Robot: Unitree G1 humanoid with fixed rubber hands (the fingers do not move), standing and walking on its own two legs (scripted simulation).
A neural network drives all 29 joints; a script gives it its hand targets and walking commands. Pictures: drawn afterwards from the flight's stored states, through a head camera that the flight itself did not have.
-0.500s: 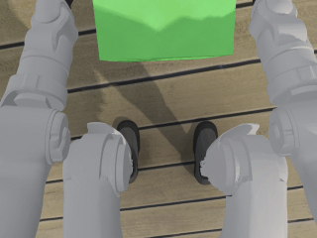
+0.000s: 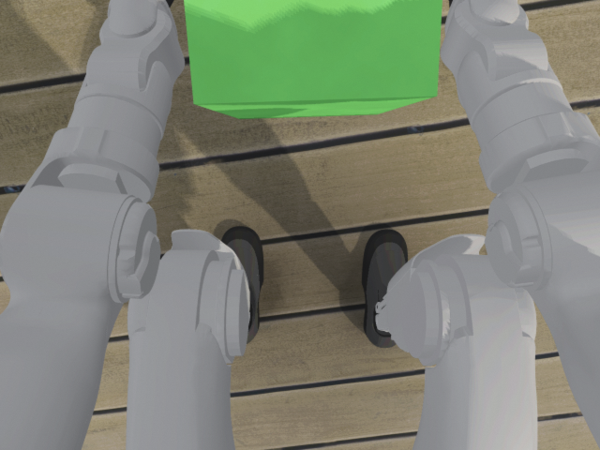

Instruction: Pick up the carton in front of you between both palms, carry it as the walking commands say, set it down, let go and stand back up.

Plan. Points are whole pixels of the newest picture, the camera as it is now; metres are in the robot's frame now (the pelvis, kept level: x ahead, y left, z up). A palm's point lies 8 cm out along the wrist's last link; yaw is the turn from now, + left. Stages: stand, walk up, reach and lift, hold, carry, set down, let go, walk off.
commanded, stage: reach and lift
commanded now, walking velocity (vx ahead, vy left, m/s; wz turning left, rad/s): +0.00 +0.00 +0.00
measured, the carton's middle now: (308, 18) +0.54 +0.02 -0.24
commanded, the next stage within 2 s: none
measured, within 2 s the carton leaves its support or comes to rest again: leaves its support in 0.20 s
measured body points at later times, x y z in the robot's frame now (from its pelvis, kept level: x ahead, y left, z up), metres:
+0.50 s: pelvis +0.01 +0.00 +0.05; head +0.28 +0.01 +0.40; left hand +0.52 +0.18 -0.03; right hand +0.54 -0.13 -0.03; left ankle +0.12 +0.12 -0.34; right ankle +0.12 -0.13 -0.34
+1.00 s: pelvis +0.03 +0.00 +0.17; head +0.24 +0.01 +0.56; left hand +0.49 +0.17 +0.12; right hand +0.50 -0.13 +0.12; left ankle +0.12 +0.12 -0.34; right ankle +0.12 -0.12 -0.34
